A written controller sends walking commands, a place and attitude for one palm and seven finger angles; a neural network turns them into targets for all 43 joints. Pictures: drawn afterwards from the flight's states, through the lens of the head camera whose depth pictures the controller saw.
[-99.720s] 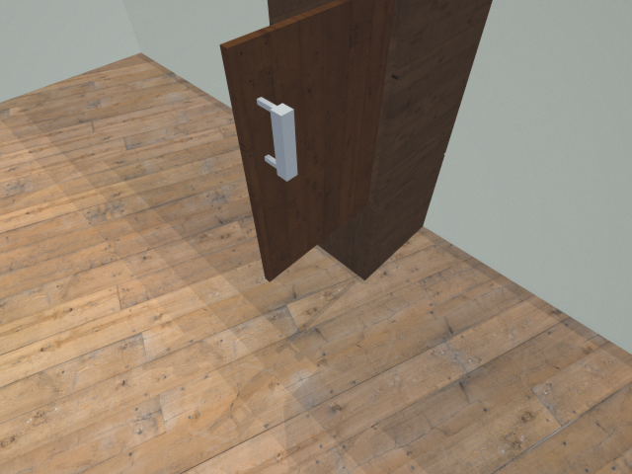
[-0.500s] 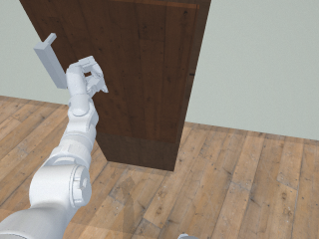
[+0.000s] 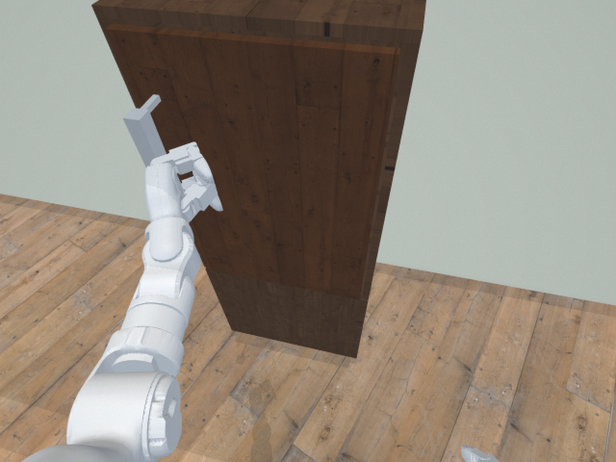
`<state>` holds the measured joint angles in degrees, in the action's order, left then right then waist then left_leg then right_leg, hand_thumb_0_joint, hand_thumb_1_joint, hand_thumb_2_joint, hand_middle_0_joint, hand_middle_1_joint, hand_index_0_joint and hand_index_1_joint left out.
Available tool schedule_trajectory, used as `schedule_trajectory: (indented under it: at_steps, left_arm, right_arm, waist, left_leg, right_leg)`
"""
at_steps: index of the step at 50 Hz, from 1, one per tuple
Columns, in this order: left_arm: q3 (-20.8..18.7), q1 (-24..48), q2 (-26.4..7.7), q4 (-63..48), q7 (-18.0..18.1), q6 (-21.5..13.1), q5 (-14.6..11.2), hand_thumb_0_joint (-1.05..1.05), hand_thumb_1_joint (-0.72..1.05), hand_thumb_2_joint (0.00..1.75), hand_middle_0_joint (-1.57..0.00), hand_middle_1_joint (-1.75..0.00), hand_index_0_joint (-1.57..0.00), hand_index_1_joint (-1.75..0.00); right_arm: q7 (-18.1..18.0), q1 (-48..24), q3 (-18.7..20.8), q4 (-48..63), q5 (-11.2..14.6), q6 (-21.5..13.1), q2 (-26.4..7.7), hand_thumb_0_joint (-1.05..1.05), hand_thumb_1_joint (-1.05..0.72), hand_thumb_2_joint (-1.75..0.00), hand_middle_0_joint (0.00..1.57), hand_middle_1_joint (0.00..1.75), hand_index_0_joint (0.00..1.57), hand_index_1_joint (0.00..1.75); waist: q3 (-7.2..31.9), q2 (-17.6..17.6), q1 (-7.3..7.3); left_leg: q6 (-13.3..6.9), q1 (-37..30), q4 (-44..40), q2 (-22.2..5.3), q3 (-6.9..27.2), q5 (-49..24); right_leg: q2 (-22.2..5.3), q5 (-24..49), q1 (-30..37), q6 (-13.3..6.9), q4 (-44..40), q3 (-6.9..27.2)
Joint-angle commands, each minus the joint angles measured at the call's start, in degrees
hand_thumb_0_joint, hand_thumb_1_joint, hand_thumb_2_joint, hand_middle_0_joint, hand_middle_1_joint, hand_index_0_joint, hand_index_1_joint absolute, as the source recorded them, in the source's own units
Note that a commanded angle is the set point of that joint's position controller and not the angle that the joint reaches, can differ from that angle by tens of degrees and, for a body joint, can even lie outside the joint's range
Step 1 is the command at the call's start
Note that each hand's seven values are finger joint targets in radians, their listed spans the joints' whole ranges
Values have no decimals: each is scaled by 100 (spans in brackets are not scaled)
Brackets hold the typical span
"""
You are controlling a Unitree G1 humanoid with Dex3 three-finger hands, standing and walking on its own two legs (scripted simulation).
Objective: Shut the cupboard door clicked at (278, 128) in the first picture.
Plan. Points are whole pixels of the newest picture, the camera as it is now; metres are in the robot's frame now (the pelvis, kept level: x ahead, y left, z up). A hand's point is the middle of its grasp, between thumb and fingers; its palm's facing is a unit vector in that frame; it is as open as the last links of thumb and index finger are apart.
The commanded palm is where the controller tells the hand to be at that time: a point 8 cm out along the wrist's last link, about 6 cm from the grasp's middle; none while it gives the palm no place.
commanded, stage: draw the hand back to the body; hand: left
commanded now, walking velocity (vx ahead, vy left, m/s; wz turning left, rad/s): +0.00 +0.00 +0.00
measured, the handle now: (159, 141) +0.58 +0.24 +0.11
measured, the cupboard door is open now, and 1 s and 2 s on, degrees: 0 0 0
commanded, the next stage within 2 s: step back with the hand held close in 1.40 s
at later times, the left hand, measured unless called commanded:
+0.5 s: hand (117, 279) +0.29 +0.20 +0.15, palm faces +0.20 -0.96 -0.19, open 3.1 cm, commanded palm +0.25 +0.25 +0.16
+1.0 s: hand out of the picture +0.19 +0.28 +0.18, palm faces +0.45 -0.80 -0.39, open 5.9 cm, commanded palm +0.14 +0.33 +0.20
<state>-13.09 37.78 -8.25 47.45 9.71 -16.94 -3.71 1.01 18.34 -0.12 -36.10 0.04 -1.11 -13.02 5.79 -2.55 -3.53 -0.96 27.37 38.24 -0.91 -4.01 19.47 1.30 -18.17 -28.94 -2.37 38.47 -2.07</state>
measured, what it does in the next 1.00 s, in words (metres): stands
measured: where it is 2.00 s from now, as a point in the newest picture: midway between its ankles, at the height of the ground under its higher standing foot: outside the picture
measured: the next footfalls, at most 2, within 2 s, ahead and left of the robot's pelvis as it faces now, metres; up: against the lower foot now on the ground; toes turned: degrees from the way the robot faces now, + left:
none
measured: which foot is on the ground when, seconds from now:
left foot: down 0.00-1.00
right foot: down 0.00-1.00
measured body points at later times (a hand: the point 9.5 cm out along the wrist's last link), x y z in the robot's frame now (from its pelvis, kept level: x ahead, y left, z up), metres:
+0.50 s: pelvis -0.01 +0.01 +0.02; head -0.03 -0.01 +0.47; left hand +0.27 +0.25 +0.16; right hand +0.19 -0.21 -0.05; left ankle -0.01 +0.11 -0.72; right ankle +0.01 -0.09 -0.72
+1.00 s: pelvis +0.01 +0.02 +0.02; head -0.02 -0.01 +0.47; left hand +0.16 +0.32 +0.20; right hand +0.20 -0.19 -0.07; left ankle -0.01 +0.11 -0.72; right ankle +0.01 -0.09 -0.72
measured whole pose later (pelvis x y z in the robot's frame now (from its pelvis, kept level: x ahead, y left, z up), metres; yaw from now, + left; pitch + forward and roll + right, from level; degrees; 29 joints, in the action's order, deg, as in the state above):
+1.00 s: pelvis +0.01 +0.02 +0.02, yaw +2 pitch -4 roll -1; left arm -17.6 -25.6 -19.3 -19.6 4.9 -4.5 -4.1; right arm -3.3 11.9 -1.3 -36.0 0.8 -2.6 -13.0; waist 0.3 -4.6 3.2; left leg -2.4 4.7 23.1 1.3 -2.0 14.1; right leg -0.1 -12.5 -4.4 -0.5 21.3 -3.7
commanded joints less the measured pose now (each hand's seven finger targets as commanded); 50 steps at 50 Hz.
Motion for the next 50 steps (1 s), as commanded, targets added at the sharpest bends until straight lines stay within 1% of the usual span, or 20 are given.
schedule_trajectory:
  at_steps: [1,2,3,6,11,12,13,14,16,17,19,23,24,26,30,34,36,45,49,50]
  left_arm:
    - [114,963,-773,-2323,-378,-40,-299,0,90,90,-130,-150,-130,-150]
    - [365,1061,-567,-2732,-469,67,-384,0,90,90,-130,-150,-130,-150]
    - [333,916,-597,-2935,-519,200,-475,0,90,90,-130,-150,-130,-150]
    - [480,986,-633,-3621,-597,465,-568,0,90,90,-130,-150,-130,-150]
    - [378,441,-924,-4497,-582,696,-510,0,90,90,-130,-150,-130,-150]
    - [402,154,-881,-4514,-615,779,-520,0,90,90,-127,-147,-127,-147]
    - [383,-50,-877,-4512,-650,880,-553,0,90,90,-124,-144,-124,-144]
    - [240,-358,-1019,-4413,-678,991,-587,0,90,90,-122,-141,-122,-141]
    - [252,-606,-976,-4545,-766,1235,-651,0,90,90,-116,-135,-116,-135]
    - [586,-941,-1360,-4945,-641,970,-174,0,90,90,-113,-132,-113,-132]
    - [361,-1806,-1392,-4869,-574,923,-195,0,90,90,-108,-126,-108,-126]
    - [407,-2115,-1404,-5669,-580,889,-108,0,90,90,-97,-114,-97,-114]
    - [324,-2239,-1518,-5840,-574,886,-101,0,90,90,-94,-111,-94,-111]
    - [313,-2288,-1535,-6289,-545,865,-43,0,90,90,-89,-105,-89,-105]
    - [180,-2825,-1630,-6920,-469,859,4,0,90,90,-78,-93,-78,-93]
    - [-105,-3715,-1719,-6909,-415,925,-14,0,90,90,-67,-81,-67,-81]
    - [-201,-3966,-1715,-7038,-413,925,-26,0,90,90,-61,-75,-61,-75]
    - [-1049,-5471,-2145,-7950,-374,862,-52,0,90,90,-36,-48,-36,-48]
    - [-1448,-5994,-2363,-8039,-319,875,-69,0,90,90,-25,-36,-25,-36]
    - [-1437,-6028,-2312,-8086,-309,864,-72,0,90,90,-23,-33,-23,-33]
  right_arm:
    - [-49,-105,331,851,161,-179,-809,0,-90,-90,20,30,20,30]
    - [-81,-207,323,893,200,-195,-799,0,-90,-90,20,30,20,30]
    - [-124,-260,324,889,232,-214,-798,0,-90,-90,20,30,20,30]
    - [-263,-520,256,871,277,-299,-778,0,-90,-90,20,30,20,30]
    - [-401,-884,148,846,281,-461,-705,0,-90,-90,20,30,20,30]
    - [-413,-965,123,859,295,-478,-688,0,-90,-90,20,30,20,30]
    - [-427,-1023,100,876,300,-495,-690,0,-90,-90,20,30,20,30]
    - [-453,-1076,89,882,309,-488,-713,0,-90,-90,20,30,20,30]
    - [-474,-1262,30,948,346,-474,-684,0,-90,-90,20,30,20,30]
    - [-485,-1238,33,952,267,-438,-616,0,-90,-90,20,30,20,30]
    - [-487,-1308,33,986,253,-367,-637,0,-90,-90,20,30,20,30]
    - [-485,-1415,-30,1067,217,-269,-582,0,-90,-90,20,30,20,30]
    - [-492,-1432,-21,1069,198,-276,-611,0,-90,-90,20,30,20,30]
    - [-495,-1477,-49,1098,181,-288,-573,0,-90,-90,20,30,20,30]
    - [-502,-1502,-63,1071,131,-365,-562,0,-90,-90,20,30,20,30]
    - [-522,-1532,-31,1013,95,-368,-579,0,-90,-90,20,30,20,30]
    - [-516,-1561,-30,1011,94,-339,-549,0,-90,-90,20,30,20,30]
    - [-453,-1537,58,1018,66,-429,-534,0,-90,-90,20,30,20,30]
    - [-470,-1555,100,988,73,-518,-558,0,-90,-90,20,30,20,30]
    - [-470,-1513,94,993,85,-516,-530,0,-90,-90,20,30,20,30]
  waist:
    - [2013,799,286]
    - [1825,641,204]
    - [1693,787,229]
    - [1182,471,183]
    - [1136,13,324]
    - [1069,-12,380]
    - [985,142,409]
    - [834,268,444]
    - [678,269,487]
    - [346,320,376]
    - [170,442,484]
    - [95,168,455]
    - [73,164,472]
    - [173,-128,463]
    - [230,-398,485]
    - [-17,90,546]
    - [-59,138,556]
    - [110,-186,708]
    - [-195,-195,752]
    - [-249,-206,726]
  left_leg:
    - [-97,-875,-391,134,82,-2070]
    - [-115,-997,-449,138,63,-1966]
    - [-124,-1047,-510,126,98,-1829]
    - [-150,-1219,-705,131,159,-1304]
    - [-130,-1536,-932,136,272,-1035]
    - [-115,-1528,-981,141,276,-982]
    - [-109,-1504,-1038,144,301,-923]
    - [-116,-1477,-1086,137,301,-823]
    - [-98,-1449,-1205,156,302,-684]
    - [-104,-1555,-1462,135,324,-699]
    - [-108,-1521,-1579,115,344,-729]
    - [-78,-1904,-1815,60,359,-976]
    - [-85,-1989,-1860,44,382,-1056]
    - [-56,-2132,-1924,50,402,-1183]
    - [-18,-2361,-2001,35,492,-1341]
    - [-26,-2240,-2041,22,493,-1361]
    - [-18,-2220,-2038,34,476,-1419]
    - [51,-2151,-1858,10,486,-2178]
    - [39,-2016,-1847,-14,473,-2027]
    - [52,-1978,-1867,-8,469,-1945]
  right_leg:
    - [-14,3050,1896,170,-471,124]
    - [-18,2939,1814,190,-588,135]
    - [-7,2711,1796,195,-686,111]
    - [-21,1825,1536,192,-981,143]
    - [-50,1208,1564,129,-1121,128]
    - [-46,1123,1595,115,-1144,116]
    - [-47,1041,1635,114,-1178,91]
    - [-55,878,1661,129,-1273,104]
    - [-76,693,1709,125,-1360,98]
    - [-167,635,1727,161,-1585,235]
    - [-170,639,1934,161,-1699,196]
    - [-132,885,2137,133,-1836,135]
    - [-118,961,2175,129,-1898,120]
    - [-116,1058,2300,108,-1896,101]
    - [-95,1133,2398,88,-1954,55]
    - [-74,1130,2474,101,-2038,20]
    - [-97,1194,2509,108,-2023,13]
    - [-147,1746,2781,116,-1850,-14]
    - [-124,1611,2597,130,-1918,-10]
    - [-143,1528,2592,125,-1890,-14]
